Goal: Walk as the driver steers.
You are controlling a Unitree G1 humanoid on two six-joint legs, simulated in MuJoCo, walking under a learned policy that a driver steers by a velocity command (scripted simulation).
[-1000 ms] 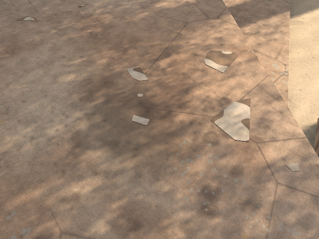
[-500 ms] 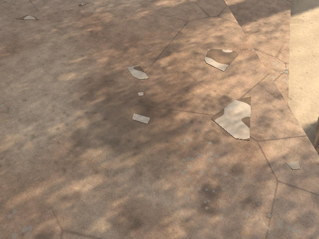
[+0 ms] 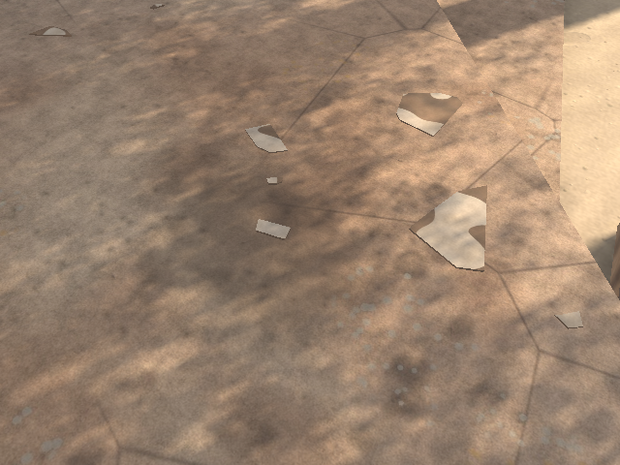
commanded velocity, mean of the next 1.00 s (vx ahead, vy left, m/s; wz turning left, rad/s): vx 0.23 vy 0.00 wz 0.09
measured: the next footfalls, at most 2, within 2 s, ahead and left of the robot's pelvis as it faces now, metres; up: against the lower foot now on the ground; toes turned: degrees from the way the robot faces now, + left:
left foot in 1.04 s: +0.44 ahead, +0.12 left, +0.00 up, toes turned +12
right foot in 1.56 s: +0.77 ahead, +0.02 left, +0.00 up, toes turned +22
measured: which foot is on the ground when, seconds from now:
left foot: down 0.00-0.60, up 0.62-1.00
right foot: down 0.00-1.00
